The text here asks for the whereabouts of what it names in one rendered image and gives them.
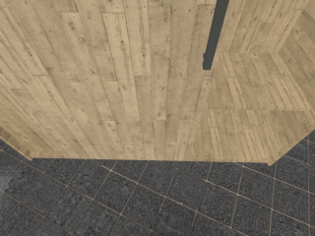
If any handle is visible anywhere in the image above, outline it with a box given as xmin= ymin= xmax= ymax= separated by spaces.
xmin=202 ymin=0 xmax=229 ymax=70

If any wardrobe door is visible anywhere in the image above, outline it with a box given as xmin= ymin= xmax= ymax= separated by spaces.
xmin=0 ymin=89 xmax=60 ymax=152
xmin=0 ymin=0 xmax=236 ymax=161

